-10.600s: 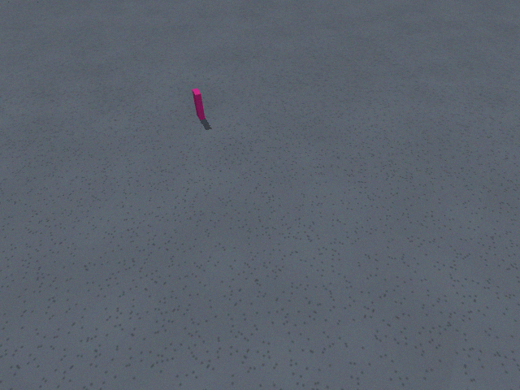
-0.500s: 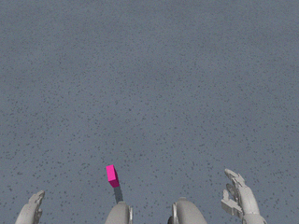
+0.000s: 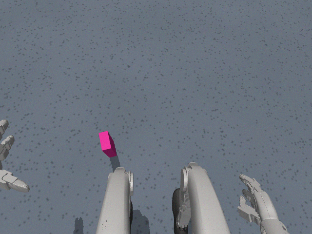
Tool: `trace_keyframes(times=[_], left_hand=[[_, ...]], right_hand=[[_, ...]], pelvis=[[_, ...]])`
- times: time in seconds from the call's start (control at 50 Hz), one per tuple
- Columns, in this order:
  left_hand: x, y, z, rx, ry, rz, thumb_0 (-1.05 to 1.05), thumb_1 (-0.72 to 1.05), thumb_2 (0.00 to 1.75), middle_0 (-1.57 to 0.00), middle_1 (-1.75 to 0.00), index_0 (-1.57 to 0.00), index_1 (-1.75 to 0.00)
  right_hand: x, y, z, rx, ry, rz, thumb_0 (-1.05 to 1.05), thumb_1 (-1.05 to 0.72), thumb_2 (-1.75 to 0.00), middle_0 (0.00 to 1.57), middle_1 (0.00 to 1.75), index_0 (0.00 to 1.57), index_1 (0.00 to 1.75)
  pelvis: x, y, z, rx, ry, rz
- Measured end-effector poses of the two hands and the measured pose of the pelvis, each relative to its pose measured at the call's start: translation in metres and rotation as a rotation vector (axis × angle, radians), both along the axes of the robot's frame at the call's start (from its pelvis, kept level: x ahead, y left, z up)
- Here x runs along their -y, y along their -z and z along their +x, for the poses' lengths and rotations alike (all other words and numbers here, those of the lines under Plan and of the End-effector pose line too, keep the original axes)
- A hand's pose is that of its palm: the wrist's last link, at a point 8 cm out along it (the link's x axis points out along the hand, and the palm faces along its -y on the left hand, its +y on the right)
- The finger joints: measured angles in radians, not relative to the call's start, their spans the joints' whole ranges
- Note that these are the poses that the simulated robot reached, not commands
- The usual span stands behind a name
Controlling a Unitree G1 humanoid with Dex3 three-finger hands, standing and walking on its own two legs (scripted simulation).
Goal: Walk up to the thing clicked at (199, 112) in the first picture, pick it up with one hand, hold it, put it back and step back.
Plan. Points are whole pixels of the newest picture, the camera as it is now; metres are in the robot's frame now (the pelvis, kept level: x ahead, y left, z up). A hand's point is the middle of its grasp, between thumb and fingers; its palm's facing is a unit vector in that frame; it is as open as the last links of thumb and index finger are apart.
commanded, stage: go down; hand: left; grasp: from the side
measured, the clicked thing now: (108, 145) +0.41 +0.20 -0.45
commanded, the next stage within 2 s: approach in 1.58 s
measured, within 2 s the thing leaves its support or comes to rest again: neither
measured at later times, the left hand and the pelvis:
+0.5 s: hand (12, 146) +0.33 +0.39 -0.10, palm faces +0.13 -0.98 -0.16, open 17.2 cm; pelvis -0.03 +0.01 -0.08, yaw -2 degrees
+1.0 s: hand (14, 143) +0.35 +0.40 -0.13, palm faces +0.13 -0.98 -0.13, open 17.1 cm; pelvis -0.04 +0.01 -0.13, yaw -2 degrees
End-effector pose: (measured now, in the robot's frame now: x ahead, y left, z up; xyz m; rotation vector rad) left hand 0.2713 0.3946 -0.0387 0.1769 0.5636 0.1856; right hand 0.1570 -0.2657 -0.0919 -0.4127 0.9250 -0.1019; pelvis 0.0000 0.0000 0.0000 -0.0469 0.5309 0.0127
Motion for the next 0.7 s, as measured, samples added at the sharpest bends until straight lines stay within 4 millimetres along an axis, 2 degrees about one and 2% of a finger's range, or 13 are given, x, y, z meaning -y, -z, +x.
trace_keyframes(times=[0.16, 0.34, 0.7], left_hand=[[-0.02, 0.016, 0.011, 0.105, 0.0, -0.009, -0.02, -0.59, 0.09, -0.1, -0.13, -0.09, -0.14], [-0.036, 0.036, 0.029, 0.176, 0.029, -0.024, -0.02, -0.55, 0.1, -0.09, -0.14, -0.08, -0.14], [-0.054, 0.063, 0.041, 0.271, 0.034, -0.036, -0.02, -0.5, 0.12, -0.07, -0.12, -0.06, -0.13]], right_hand=[[0.004, 0.033, -0.022, -0.048, -0.02, -0.022, 0.01, -0.85, -0.89, 0.2, 0.3, 0.2, 0.3], [0.008, 0.058, -0.04, -0.085, -0.032, -0.061, 0.01, -0.86, -0.89, 0.2, 0.3, 0.2, 0.3], [0.007, 0.104, -0.051, -0.137, -0.066, -0.079, 0.01, -0.87, -0.9, 0.2, 0.3, 0.2, 0.3]], pelvis=[[0.002, 0.032, -0.016, -0.019, 0.0, -0.009], [-0.002, 0.063, -0.026, -0.03, 0.004, -0.03], [-0.005, 0.109, -0.033, -0.03, 0.004, -0.045]])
